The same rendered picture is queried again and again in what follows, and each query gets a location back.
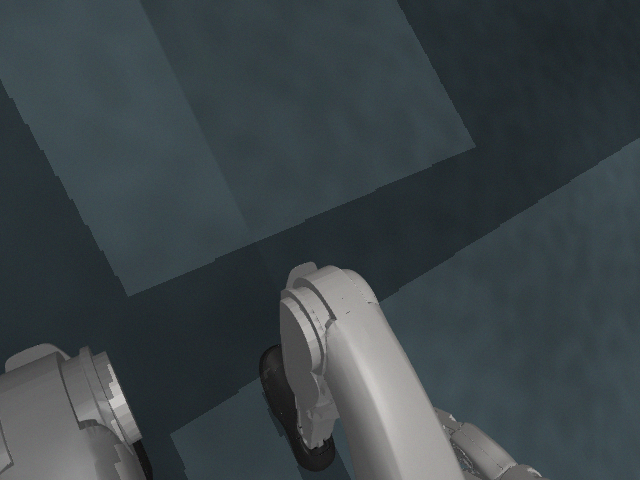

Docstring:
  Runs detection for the right robot arm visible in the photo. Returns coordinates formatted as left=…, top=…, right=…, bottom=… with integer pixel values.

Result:
left=500, top=464, right=550, bottom=480

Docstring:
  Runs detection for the left robot foot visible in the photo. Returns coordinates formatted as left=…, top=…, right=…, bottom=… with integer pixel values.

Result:
left=133, top=440, right=153, bottom=480

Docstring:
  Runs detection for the right robot hand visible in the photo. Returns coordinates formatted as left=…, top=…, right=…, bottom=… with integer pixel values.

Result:
left=434, top=407, right=519, bottom=480

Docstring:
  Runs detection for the right robot foot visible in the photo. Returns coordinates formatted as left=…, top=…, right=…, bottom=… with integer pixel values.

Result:
left=259, top=344, right=335, bottom=472

